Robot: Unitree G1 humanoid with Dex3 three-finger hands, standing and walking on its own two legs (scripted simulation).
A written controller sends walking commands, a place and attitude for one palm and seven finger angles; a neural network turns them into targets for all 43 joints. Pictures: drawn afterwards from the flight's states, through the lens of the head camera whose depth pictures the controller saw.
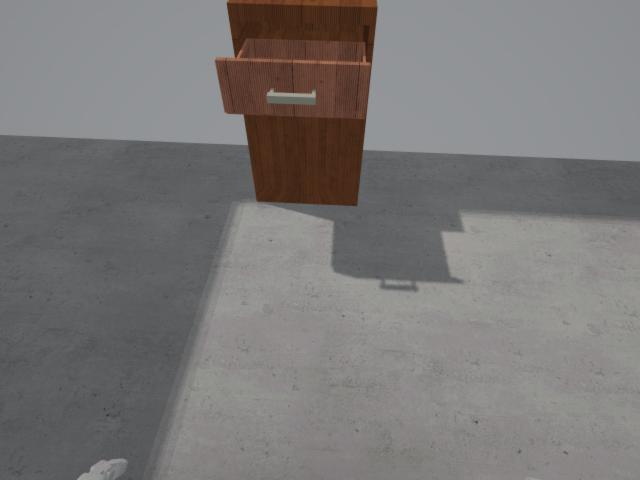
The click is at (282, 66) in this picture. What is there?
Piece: drawer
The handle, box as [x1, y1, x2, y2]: [266, 88, 315, 104]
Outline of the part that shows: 266,96 267,102 302,104 315,103 315,90 312,90 311,94 277,93 273,90 273,88 271,88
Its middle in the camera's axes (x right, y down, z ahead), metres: -0.08 -0.41 +1.11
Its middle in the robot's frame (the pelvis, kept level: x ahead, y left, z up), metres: +1.10 +0.15 -0.06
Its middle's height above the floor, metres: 0.71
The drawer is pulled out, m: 0.30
